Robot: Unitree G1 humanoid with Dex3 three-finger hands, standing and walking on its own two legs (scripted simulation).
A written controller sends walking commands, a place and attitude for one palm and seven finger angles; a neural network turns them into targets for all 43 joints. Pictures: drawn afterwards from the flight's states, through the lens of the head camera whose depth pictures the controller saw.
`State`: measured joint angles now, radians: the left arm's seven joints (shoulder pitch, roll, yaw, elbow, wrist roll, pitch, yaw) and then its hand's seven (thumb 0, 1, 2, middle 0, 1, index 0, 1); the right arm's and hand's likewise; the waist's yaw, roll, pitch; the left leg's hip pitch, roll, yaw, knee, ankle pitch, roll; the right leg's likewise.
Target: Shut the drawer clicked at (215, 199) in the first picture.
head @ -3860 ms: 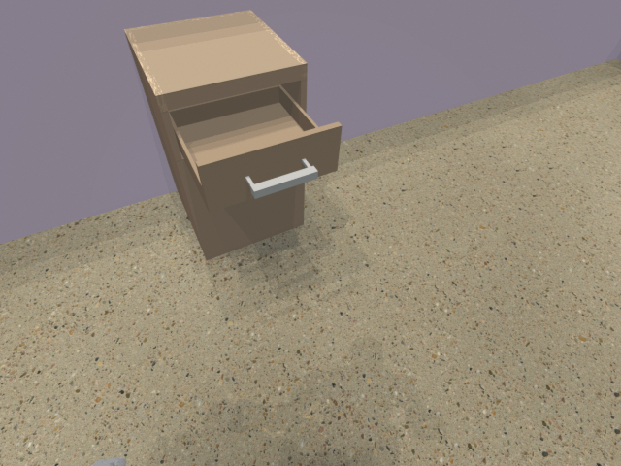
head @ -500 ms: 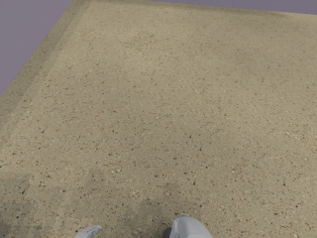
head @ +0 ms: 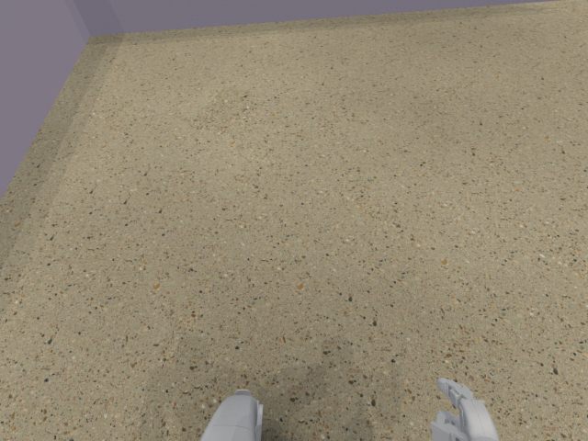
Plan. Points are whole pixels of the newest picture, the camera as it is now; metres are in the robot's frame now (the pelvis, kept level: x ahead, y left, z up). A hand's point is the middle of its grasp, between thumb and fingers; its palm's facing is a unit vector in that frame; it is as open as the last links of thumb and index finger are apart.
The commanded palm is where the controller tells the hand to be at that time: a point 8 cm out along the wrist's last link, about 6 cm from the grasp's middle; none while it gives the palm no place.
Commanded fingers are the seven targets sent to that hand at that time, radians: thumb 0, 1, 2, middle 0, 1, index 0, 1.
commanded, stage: turn to face it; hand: left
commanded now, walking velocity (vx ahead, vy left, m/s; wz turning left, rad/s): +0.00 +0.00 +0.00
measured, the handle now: out of the picture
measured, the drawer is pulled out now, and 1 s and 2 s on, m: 0.25 0.25 0.25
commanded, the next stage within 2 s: none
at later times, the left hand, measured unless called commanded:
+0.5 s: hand (179, 385) +0.20 +0.23 -0.16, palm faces +0.10 -0.98 -0.19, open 7.4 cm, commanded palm none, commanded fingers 0.00 0.90 0.90 -0.20 -0.30 -0.20 -0.30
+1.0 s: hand out of the picture +0.05 +0.19 -0.15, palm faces +0.44 -0.85 -0.27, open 7.4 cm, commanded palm none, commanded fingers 0.00 0.90 0.90 -0.20 -0.30 -0.20 -0.30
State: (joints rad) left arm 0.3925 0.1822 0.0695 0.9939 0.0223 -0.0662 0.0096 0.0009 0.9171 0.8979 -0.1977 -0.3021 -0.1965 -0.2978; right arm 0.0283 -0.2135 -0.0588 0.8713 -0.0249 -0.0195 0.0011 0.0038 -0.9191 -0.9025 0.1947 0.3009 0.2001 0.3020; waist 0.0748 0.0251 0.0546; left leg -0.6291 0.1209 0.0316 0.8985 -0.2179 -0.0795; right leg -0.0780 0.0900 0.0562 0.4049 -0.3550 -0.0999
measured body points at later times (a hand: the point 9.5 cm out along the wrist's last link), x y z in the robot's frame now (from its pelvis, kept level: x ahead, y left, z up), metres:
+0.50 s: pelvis +0.10 +0.04 +0.00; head +0.14 +0.06 +0.45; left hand +0.20 +0.28 -0.15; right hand +0.12 -0.21 -0.14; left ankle +0.15 +0.12 -0.74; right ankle +0.10 -0.11 -0.68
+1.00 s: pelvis +0.09 -0.01 +0.00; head +0.13 -0.02 +0.45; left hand +0.03 +0.24 -0.13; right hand +0.26 -0.23 -0.15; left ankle +0.00 +0.13 -0.66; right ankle +0.10 -0.10 -0.74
